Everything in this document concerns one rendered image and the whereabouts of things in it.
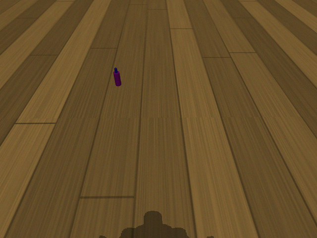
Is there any bottle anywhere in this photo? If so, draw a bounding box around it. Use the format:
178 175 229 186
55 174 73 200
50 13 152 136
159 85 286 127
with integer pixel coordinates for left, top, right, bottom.
113 68 121 86

